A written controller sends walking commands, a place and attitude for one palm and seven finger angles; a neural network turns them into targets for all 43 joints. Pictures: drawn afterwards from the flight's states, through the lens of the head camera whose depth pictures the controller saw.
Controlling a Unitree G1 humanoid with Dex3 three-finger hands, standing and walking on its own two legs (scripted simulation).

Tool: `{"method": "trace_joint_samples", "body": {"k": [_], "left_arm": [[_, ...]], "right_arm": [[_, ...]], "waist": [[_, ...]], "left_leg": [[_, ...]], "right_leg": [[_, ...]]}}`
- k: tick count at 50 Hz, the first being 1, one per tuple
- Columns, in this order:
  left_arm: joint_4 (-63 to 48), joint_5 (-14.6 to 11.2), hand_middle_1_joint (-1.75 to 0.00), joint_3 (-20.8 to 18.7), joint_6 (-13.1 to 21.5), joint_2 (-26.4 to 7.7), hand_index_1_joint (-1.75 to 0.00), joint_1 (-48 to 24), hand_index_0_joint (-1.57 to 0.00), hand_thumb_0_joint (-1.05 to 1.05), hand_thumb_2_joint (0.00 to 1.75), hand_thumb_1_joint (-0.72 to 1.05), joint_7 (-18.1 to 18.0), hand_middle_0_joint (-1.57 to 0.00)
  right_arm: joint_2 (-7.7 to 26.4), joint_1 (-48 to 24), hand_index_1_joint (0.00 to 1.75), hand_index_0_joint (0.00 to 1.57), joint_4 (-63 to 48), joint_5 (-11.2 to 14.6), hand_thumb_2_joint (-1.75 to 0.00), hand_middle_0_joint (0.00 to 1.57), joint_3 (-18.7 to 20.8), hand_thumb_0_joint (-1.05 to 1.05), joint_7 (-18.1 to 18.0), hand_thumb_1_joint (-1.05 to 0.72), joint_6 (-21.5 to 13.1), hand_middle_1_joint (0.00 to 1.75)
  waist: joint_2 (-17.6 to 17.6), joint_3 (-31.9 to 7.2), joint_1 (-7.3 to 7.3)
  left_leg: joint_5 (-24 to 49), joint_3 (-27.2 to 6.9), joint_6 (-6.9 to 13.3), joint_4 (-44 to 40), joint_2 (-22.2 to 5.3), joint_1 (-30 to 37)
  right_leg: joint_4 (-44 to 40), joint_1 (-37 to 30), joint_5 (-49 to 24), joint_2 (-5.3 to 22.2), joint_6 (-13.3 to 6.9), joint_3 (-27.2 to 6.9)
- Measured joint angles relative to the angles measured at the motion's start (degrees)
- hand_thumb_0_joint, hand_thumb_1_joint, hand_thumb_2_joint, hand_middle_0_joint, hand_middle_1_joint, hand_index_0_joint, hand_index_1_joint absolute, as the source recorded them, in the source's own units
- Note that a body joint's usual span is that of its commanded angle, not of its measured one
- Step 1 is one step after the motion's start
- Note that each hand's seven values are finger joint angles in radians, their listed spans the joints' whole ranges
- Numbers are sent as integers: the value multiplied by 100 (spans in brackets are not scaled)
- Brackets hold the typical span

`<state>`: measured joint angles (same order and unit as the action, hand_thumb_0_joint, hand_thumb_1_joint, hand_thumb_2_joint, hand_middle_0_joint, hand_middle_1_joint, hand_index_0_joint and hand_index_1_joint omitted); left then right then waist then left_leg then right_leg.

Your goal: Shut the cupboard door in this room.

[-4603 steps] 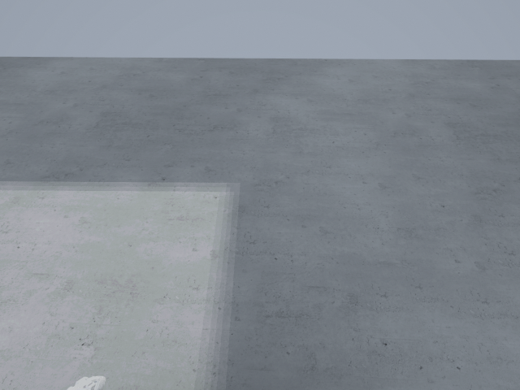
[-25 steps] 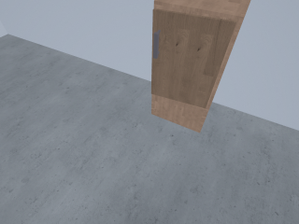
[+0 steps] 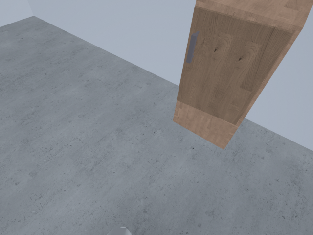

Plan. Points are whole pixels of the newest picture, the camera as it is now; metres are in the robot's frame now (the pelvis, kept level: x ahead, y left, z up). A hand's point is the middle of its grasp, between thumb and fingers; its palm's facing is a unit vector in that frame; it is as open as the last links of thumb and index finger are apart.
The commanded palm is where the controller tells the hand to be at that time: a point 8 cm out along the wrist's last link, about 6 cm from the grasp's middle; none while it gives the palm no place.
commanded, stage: walk to a spot facing it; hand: left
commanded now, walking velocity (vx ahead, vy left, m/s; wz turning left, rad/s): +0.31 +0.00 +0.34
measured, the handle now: (193, 47) +0.96 -0.14 -0.02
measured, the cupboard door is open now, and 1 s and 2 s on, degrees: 6 6 6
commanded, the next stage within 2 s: turn to face it in 0.18 s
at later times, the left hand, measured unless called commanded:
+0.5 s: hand (97, 202) +0.23 +0.19 -0.16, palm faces +0.06 -0.97 -0.22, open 7.2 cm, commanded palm none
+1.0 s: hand (97, 162) +0.36 +0.22 -0.15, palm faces -0.21 -0.94 -0.26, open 7.4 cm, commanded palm none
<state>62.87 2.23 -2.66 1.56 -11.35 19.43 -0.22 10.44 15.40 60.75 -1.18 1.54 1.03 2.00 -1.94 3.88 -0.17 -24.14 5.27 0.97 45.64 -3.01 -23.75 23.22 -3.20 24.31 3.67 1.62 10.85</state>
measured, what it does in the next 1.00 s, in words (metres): walks ahead, turning right: left foot, then right foot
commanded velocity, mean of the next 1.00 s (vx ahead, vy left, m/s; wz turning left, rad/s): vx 0.06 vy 0.00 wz -0.38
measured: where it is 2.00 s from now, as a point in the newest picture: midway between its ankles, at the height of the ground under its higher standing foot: (160, 210)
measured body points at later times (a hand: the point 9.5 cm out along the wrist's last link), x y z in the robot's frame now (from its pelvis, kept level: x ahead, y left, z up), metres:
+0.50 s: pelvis +0.17 +0.01 +0.00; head +0.20 -0.01 +0.44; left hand +0.23 +0.24 -0.14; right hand +0.17 -0.20 -0.18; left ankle +0.10 +0.12 -0.71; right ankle +0.23 -0.08 -0.73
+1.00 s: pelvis +0.23 +0.03 +0.01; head +0.28 +0.02 +0.45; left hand +0.37 +0.27 -0.13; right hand +0.25 -0.22 -0.14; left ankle +0.25 +0.16 -0.73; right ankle +0.21 -0.08 -0.70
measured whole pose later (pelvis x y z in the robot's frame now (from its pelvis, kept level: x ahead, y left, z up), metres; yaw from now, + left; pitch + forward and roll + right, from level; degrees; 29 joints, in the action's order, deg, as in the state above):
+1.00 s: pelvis +0.23 +0.03 +0.01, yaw -16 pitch +0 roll -1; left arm 52.6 1.5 -5.2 -3.0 -13.6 10.7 1.3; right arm 11.4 11.1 52.6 -2.0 1.9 -1.9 0.6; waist 1.7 5.3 1.2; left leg -17.7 8.7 -1.6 30.5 -7.0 -12.4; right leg 43.9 21.6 21.9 0.3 1.1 3.7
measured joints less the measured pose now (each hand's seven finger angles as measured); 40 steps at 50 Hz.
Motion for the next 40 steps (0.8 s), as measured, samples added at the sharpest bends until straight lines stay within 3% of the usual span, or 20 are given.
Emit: {"method": "trace_joint_samples", "body": {"k": [3,4,6,9,14,18,21,25,27,29,33,37,38,40], "left_arm": [[39,-50,-30,-31,-39,33,-30,225,-21,1,90,90,42,-21],[46,-81,-30,-29,-97,55,-30,251,-21,1,90,90,65,-21],[25,-85,-30,-32,-206,49,-30,203,-21,1,90,91,67,-21],[-89,-46,-29,-58,-194,35,-30,-51,-20,1,90,91,66,-21],[-444,-26,-29,-38,-76,115,-30,-501,-20,1,90,91,45,-20],[-588,-31,-29,-1,-53,230,-30,-735,-20,1,90,91,25,-20],[-618,-41,-29,-5,-9,283,-30,-739,-20,0,90,91,8,-20],[-559,-51,-29,-33,64,374,-30,-749,-20,0,90,93,-59,-20],[-553,-50,-29,-58,14,373,-30,-755,-20,0,90,94,-103,-21],[-552,-39,-30,-88,-65,356,-30,-735,-21,0,90,93,-132,-21],[-541,-23,-30,-146,-191,264,-30,-634,-21,0,90,92,-114,-21],[-532,-59,-30,-199,-324,156,-30,-520,-21,0,90,91,-53,-21],[-544,-79,-30,-203,-363,137,-30,-494,-21,1,90,91,-31,-21],[-561,-85,-30,-229,-450,40,-30,-546,-21,1,90,91,18,-21]], "right_arm": [[7,51,30,20,-235,-41,-90,20,14,0,39,-91,-179,30],[30,47,30,20,-283,-67,-90,20,42,0,11,-90,-264,30],[9,39,30,20,-300,-73,-90,20,70,0,-56,-91,-350,30],[-57,146,30,20,-232,-81,-90,20,69,0,-176,-91,-402,30],[-195,338,30,20,30,-61,-90,20,-3,0,-245,-91,-429,30],[-299,381,30,20,165,-46,-90,20,-13,0,-236,-90,-380,30],[-359,370,30,20,212,-18,-90,20,-9,0,-243,-90,-343,30],[-269,87,30,20,135,38,-90,20,55,0,-247,-90,-202,30],[-204,-122,30,20,55,30,-90,20,84,1,-306,-91,-129,30],[-100,-282,30,20,-56,44,-89,20,124,1,-327,-93,-100,30],[36,-560,30,20,-376,58,-90,20,158,1,-331,-93,-97,30],[109,-726,30,19,-676,68,-90,20,134,1,-341,-92,-199,30],[138,-714,30,19,-749,53,-90,20,126,0,-344,-92,-248,30],[98,-708,30,19,-825,-12,-90,20,98,0,-354,-92,-271,30]], "waist": [[-61,174,-50],[-30,214,-75],[-37,259,-94],[6,190,-96],[164,11,-43],[232,-63,-33],[214,-87,18],[432,-26,33],[427,23,51],[374,45,88],[203,37,173],[110,5,207],[146,-31,183],[58,4,184]], "left_leg": [[833,147,135,-752,27,84],[1069,163,180,-568,52,-6],[814,215,237,-355,138,-8],[738,213,243,-787,301,263],[965,79,257,-1715,449,897],[824,51,157,-1976,438,1364],[420,174,21,-1706,368,1603],[-618,33,-96,-45,187,1079],[-676,-120,-149,781,220,635],[-573,-179,-200,1012,206,328],[-228,-290,-282,262,143,153],[602,-383,-307,-1209,63,545],[968,-389,-252,-1459,2,623],[933,-234,-169,-1301,-6,666]], "right_leg": [[933,187,533,299,113,132],[1804,545,691,348,67,-23],[3470,1387,698,261,-108,-515],[4358,2411,141,200,-227,-756],[3146,3080,-440,203,-166,-761],[1950,2966,-846,118,-136,-712],[1076,2563,-1424,-40,-185,-701],[1179,2459,-1153,-358,-448,-738],[930,2326,-1187,-441,-469,-780],[664,2207,-1303,-490,-467,-860],[413,2111,-1391,-556,-423,-1121],[641,2167,-1237,-683,-301,-1415],[813,2235,-1132,-742,-268,-1443],[1659,2489,-258,-703,-200,-1415]]}}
